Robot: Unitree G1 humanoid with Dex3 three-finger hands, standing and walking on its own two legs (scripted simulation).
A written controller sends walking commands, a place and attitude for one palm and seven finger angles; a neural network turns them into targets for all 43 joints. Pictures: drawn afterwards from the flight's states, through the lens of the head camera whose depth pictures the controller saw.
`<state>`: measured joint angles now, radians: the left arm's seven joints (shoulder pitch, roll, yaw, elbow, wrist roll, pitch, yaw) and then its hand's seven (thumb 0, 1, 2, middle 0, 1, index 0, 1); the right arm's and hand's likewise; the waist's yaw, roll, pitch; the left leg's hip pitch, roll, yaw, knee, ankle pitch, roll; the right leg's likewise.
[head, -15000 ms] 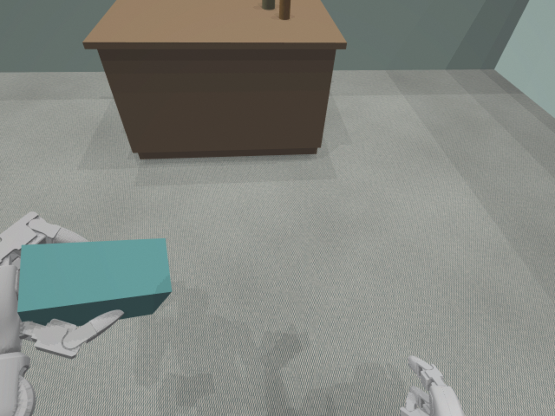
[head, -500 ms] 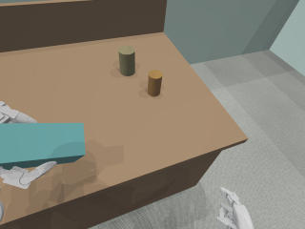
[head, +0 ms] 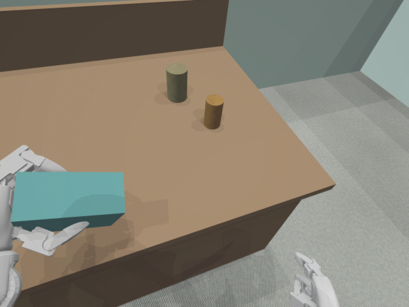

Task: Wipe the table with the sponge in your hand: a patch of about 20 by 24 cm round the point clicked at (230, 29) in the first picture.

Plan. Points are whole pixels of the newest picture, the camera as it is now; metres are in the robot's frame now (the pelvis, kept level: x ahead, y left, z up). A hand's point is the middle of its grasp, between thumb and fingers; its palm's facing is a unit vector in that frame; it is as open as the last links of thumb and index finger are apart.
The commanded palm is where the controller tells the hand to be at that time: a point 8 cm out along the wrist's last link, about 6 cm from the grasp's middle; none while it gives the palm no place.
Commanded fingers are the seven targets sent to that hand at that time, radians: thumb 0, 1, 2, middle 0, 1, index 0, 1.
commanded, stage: look again from close up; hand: left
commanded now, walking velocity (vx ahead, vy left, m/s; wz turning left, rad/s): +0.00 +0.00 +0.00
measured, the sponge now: (88, 202) +0.24 +0.21 +0.12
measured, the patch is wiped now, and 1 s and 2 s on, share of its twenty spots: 0.00 0.00 0.00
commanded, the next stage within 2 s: shuffle to correct the standing spot in 0.30 s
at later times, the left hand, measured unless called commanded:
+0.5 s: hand (56, 199) +0.22 +0.24 +0.15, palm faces +0.37 -0.85 -0.37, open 10.2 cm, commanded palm +0.17 +0.27 +0.17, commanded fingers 0.00 0.10 1.30 -1.20 -1.60 -1.20 -1.60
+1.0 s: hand (114, 192) +0.24 +0.16 +0.16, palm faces +0.32 -0.86 -0.39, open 10.2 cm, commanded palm +0.18 +0.20 +0.17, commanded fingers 0.00 0.10 1.30 -1.20 -1.60 -1.20 -1.60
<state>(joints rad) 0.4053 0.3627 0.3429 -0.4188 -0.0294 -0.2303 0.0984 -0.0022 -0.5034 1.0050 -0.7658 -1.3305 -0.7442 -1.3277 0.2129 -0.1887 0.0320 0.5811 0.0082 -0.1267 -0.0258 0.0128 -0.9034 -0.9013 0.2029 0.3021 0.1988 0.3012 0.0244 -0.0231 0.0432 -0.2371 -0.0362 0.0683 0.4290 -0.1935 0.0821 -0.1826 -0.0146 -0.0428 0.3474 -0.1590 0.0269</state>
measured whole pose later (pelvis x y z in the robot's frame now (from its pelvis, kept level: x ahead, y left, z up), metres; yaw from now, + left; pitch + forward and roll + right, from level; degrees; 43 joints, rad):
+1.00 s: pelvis +0.02 -0.08 +0.00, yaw +0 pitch +1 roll -1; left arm 0.45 0.39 0.36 -0.50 -0.08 -0.16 0.08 0.00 -0.51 1.01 -0.77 -1.33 -0.75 -1.33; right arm 0.20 -0.21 -0.01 0.56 0.02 -0.08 -0.03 0.01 -0.90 -0.90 0.20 0.30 0.20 0.30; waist 0.01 -0.01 0.03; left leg -0.27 0.06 0.03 0.50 -0.25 -0.02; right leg -0.21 0.08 -0.08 0.42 -0.23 -0.08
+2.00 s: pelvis -0.01 +0.02 +0.00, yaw +0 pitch -1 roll -2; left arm 0.34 0.38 0.39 -0.48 -0.03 -0.28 0.11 0.00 -0.50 1.01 -0.77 -1.33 -0.74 -1.33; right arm 0.22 -0.16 0.04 0.59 0.00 -0.19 0.00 0.01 -0.90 -0.90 0.20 0.30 0.20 0.30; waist 0.04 -0.07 0.07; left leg -0.24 -0.09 0.06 0.43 -0.19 0.11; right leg -0.22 -0.03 0.01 0.44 -0.21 -0.01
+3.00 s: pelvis -0.01 -0.01 +0.00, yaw +0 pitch +0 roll -1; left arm 0.41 0.37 0.34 -0.41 -0.03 -0.23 0.10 0.00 -0.50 1.01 -0.76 -1.33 -0.74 -1.33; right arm 0.21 -0.19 0.02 0.59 0.01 -0.12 -0.03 0.01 -0.90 -0.90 0.20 0.30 0.20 0.30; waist 0.03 -0.02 0.02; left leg -0.24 -0.05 0.04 0.40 -0.17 0.07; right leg -0.18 0.03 -0.02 0.37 -0.19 -0.02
